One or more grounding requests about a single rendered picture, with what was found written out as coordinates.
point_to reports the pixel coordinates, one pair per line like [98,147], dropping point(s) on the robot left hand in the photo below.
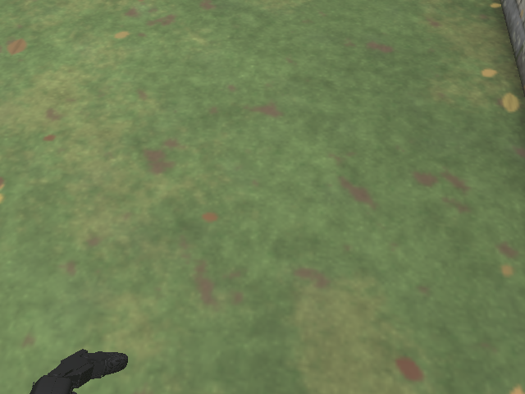
[77,369]

